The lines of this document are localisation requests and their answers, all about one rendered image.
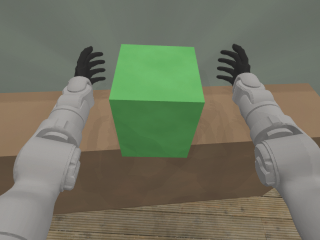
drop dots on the robot left hand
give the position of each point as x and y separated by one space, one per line
84 65

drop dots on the left robot forearm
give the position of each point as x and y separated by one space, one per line
68 117

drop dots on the robot right hand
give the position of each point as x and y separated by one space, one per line
240 65

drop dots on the right robot forearm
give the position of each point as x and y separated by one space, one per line
261 113

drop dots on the robot left upper arm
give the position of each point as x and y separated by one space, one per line
47 167

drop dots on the pedestal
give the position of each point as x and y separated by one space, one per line
220 163

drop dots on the carton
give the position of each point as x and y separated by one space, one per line
156 100

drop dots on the robot right upper arm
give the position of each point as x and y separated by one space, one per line
291 165

